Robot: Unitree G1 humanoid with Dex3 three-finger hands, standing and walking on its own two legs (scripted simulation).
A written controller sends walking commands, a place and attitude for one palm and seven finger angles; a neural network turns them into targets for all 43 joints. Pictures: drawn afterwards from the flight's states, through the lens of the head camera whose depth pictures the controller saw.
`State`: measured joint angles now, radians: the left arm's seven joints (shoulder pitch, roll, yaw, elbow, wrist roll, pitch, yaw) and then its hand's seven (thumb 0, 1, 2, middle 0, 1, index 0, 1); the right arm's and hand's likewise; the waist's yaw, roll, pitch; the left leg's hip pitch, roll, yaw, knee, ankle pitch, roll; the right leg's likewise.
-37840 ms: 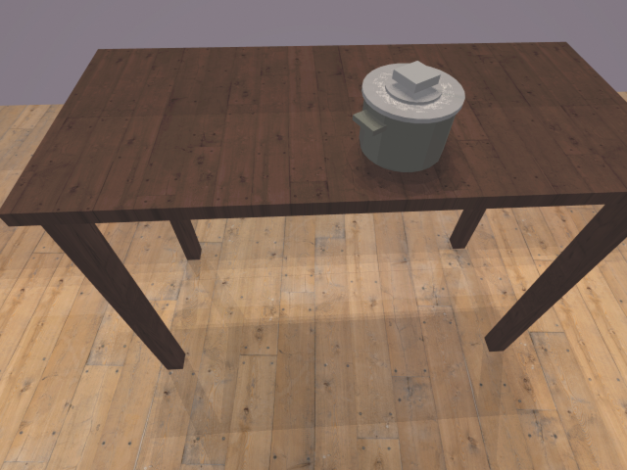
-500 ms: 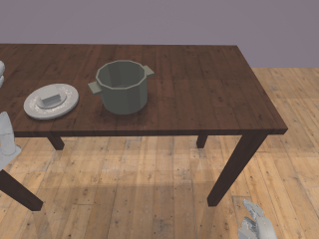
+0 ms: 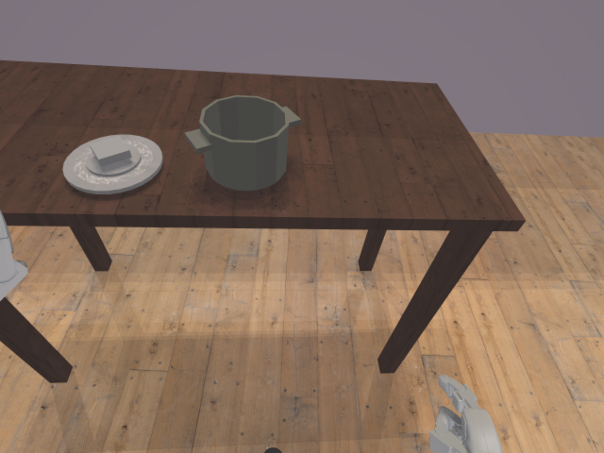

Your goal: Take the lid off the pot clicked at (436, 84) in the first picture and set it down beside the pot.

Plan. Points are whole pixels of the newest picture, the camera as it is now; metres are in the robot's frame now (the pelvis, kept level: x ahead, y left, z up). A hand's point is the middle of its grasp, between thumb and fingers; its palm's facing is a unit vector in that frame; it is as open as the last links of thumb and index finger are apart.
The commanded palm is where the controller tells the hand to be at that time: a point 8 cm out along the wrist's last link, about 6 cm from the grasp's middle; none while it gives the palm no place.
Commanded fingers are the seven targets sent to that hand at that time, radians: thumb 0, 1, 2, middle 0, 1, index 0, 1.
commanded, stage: step back with the hand held close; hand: left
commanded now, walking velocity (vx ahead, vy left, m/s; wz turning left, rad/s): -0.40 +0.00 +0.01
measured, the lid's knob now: (110, 150) +0.55 +0.40 +0.07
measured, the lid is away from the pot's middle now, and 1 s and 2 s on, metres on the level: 0.24 0.24 0.24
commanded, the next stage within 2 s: stop stepping back and stand still in 0.20 s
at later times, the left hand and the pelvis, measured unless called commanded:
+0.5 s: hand out of the picture +0.01 +0.26 +0.24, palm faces +0.31 -0.81 -0.50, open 7.4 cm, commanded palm -0.01 +0.33 +0.25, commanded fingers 0.00 0.90 0.90 -0.20 -0.30 -0.20 -0.30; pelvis -0.15 +0.06 -0.01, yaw -2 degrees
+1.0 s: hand out of the picture -0.14 +0.29 +0.27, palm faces +0.49 -0.73 -0.48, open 7.4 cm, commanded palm -0.17 +0.37 +0.25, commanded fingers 0.00 0.90 0.90 -0.20 -0.30 -0.20 -0.30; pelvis -0.28 +0.08 -0.02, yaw +4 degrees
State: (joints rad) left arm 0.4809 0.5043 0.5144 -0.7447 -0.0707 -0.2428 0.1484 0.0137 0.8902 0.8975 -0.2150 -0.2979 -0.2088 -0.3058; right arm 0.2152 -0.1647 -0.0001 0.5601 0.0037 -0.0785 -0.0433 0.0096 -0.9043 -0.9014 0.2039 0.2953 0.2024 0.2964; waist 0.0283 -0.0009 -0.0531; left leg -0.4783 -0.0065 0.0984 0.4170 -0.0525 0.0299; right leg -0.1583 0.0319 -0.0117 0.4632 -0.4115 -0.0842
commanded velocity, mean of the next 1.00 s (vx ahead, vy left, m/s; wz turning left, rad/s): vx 0.12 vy -0.04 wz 0.03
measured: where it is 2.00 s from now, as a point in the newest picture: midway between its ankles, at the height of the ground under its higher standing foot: outside the picture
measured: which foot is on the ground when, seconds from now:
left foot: down 0.00-0.44, up 0.46-0.62, down 0.64-0.88, up 0.90-1.00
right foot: down 0.00-0.14, up 0.16-0.42, down 0.44-0.64, up 0.66-0.90, down 0.92-1.00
